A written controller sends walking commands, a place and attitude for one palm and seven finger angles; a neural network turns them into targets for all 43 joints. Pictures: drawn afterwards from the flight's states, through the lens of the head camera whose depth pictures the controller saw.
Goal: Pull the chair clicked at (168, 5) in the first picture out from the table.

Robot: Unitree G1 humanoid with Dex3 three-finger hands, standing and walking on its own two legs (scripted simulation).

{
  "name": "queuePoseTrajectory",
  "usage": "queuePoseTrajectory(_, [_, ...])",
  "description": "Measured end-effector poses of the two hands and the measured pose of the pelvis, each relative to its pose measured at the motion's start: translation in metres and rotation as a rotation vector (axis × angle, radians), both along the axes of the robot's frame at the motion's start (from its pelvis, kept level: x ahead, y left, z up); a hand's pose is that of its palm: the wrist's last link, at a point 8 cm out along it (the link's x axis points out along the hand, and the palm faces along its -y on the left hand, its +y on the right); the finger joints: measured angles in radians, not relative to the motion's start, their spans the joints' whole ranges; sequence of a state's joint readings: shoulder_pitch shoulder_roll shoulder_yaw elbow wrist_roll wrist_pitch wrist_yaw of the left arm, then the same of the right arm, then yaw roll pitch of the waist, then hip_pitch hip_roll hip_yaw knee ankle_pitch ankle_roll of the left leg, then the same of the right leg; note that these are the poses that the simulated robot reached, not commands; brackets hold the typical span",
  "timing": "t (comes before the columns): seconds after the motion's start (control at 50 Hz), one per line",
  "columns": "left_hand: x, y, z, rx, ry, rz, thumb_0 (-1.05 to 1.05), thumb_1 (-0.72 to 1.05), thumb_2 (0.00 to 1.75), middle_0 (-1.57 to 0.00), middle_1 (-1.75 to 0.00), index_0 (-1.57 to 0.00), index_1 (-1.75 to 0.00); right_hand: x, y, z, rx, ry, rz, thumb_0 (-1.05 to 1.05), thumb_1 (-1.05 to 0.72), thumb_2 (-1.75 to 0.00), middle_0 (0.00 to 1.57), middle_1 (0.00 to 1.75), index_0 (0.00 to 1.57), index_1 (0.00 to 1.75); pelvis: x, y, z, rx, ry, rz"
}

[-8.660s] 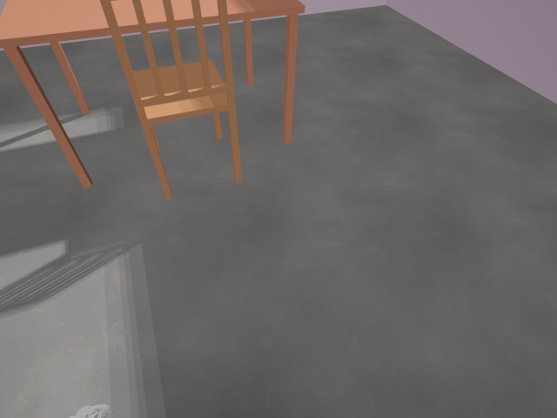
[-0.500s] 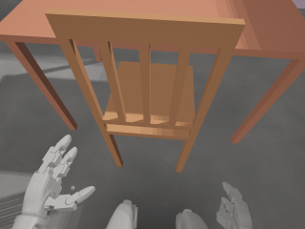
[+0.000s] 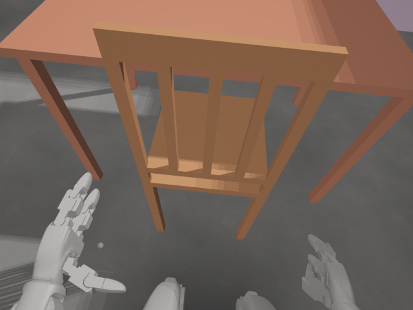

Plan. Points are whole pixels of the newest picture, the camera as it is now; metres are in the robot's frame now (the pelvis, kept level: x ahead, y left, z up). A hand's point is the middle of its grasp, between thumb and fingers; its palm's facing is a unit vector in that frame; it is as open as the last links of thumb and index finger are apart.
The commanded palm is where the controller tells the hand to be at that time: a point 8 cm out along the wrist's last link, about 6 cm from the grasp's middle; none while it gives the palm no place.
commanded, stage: raise the hand toward the chair's back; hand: left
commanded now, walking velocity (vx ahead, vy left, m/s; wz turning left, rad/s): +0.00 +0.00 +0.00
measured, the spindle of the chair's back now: (210, 132) +0.49 +0.03 +0.03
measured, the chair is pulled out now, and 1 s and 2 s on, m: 0.00 0.00 0.00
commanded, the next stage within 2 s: aim the fingers beside a spindle in 0.80 s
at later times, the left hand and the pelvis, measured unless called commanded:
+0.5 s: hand (97, 223) +0.25 +0.21 +0.05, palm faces -0.03 -1.00 -0.06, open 16.9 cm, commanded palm +0.23 +0.26 +0.05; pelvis +0.01 +0.00 +0.01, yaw +0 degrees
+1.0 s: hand (110, 224) +0.25 +0.18 +0.05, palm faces -0.02 -1.00 -0.06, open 16.9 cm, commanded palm +0.24 +0.24 +0.05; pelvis +0.01 -0.02 +0.01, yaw +0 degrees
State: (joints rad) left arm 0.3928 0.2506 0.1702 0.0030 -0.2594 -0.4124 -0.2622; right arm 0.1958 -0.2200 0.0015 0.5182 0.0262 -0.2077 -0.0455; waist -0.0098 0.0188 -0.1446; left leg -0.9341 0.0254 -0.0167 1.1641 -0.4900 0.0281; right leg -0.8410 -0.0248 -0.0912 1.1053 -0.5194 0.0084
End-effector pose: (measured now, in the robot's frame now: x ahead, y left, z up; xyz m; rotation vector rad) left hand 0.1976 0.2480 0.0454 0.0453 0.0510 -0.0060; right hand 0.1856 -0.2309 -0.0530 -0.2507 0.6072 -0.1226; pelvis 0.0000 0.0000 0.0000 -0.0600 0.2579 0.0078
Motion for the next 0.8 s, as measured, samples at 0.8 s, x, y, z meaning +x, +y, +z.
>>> queuePoseTrajectory(0.8, [0.031, -0.001, 0.011, 0.016, -0.004, -0.012, -0.01, -0.5, 0.3, -0.06, -0.08, -0.06, -0.08, -0.018, -0.019, -0.008, 0.008, 0.087, -0.026, 0.01, -0.9, -0.9, 0.2, 0.3, 0.2, 0.3, 0.008, -0.009, 0.009, 0.013, 0.0, -0.005])
